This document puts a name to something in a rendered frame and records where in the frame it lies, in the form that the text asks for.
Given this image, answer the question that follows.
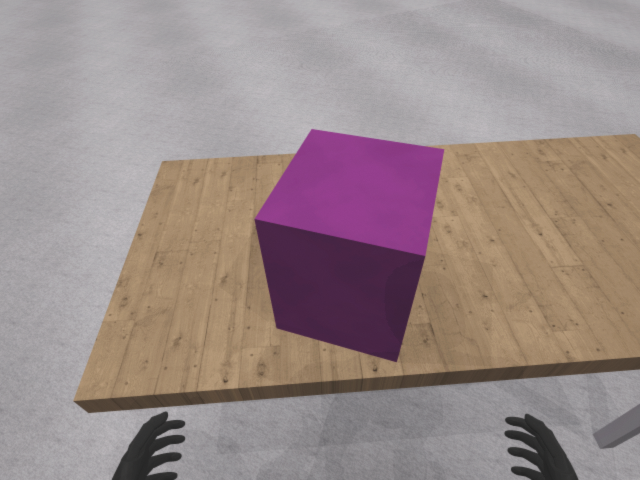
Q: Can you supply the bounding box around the table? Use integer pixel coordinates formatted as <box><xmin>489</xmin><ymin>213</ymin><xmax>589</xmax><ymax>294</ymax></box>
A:
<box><xmin>73</xmin><ymin>134</ymin><xmax>640</xmax><ymax>449</ymax></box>

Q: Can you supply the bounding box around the carton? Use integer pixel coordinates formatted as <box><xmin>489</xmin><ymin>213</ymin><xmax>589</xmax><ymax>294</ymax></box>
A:
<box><xmin>254</xmin><ymin>129</ymin><xmax>444</xmax><ymax>362</ymax></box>

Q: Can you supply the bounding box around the robot left hand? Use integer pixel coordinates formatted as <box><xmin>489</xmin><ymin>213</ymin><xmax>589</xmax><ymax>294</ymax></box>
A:
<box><xmin>112</xmin><ymin>412</ymin><xmax>185</xmax><ymax>480</ymax></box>

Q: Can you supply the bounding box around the robot right hand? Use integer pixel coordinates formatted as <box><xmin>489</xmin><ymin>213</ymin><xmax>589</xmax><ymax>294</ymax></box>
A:
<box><xmin>504</xmin><ymin>414</ymin><xmax>578</xmax><ymax>480</ymax></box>

